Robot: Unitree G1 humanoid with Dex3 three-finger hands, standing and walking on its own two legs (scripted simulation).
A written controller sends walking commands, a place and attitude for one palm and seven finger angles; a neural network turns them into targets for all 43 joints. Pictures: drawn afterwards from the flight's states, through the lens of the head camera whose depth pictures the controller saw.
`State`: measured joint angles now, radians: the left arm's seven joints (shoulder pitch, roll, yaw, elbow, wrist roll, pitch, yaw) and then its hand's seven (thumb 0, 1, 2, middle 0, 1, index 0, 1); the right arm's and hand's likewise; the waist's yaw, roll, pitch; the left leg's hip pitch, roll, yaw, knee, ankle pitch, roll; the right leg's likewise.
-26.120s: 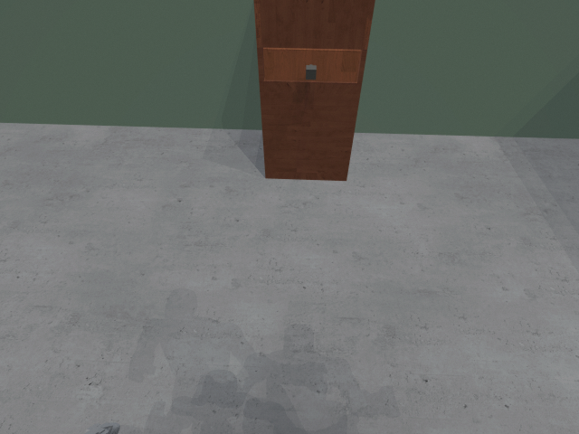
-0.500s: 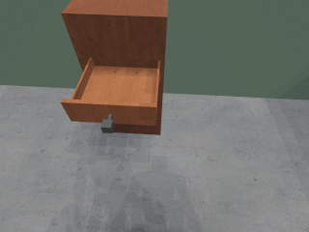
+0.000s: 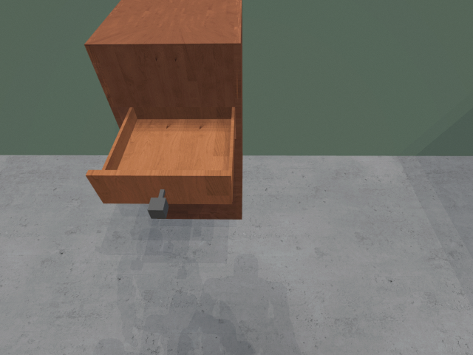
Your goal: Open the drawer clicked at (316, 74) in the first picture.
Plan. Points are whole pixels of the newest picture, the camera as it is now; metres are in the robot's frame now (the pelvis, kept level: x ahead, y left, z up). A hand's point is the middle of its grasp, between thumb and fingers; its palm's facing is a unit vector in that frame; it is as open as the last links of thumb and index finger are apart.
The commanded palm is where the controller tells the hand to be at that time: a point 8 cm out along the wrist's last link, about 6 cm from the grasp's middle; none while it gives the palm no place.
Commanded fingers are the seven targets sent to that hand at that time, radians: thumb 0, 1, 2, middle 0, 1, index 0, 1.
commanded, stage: let the arm hang, fingers relaxed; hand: left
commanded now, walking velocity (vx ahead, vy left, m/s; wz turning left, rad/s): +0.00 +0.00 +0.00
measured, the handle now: (160, 202) +0.51 +0.23 -0.16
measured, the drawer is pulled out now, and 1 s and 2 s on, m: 0.30 0.30 0.30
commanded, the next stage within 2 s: look to check the result in 0.08 s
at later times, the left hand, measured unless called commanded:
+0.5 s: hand out of the picture -0.01 +0.15 -0.17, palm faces -0.01 -0.98 -0.18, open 7.3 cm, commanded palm none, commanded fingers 0.00 0.90 0.90 -0.20 -0.30 -0.20 -0.30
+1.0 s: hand out of the picture +0.01 +0.16 -0.17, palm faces +0.00 -0.98 -0.20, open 7.3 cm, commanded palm none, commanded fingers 0.00 0.90 0.90 -0.20 -0.30 -0.20 -0.30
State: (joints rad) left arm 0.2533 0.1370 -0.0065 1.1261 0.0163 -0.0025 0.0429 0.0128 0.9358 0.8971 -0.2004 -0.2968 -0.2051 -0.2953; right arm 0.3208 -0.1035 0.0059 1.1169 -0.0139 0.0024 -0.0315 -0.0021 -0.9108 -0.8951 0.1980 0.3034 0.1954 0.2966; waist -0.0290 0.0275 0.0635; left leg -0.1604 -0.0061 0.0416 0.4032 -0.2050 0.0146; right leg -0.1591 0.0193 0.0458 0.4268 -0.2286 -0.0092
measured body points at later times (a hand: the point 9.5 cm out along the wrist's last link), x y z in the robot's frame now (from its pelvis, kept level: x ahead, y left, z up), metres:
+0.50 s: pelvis +0.01 +0.00 +0.00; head +0.04 -0.01 +0.45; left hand -0.01 +0.21 -0.16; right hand -0.01 -0.21 -0.17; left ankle +0.01 +0.11 -0.74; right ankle +0.00 -0.11 -0.74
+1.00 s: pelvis +0.01 -0.01 +0.00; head +0.04 -0.02 +0.45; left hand +0.02 +0.21 -0.16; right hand +0.00 -0.21 -0.17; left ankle +0.01 +0.11 -0.74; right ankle +0.00 -0.11 -0.74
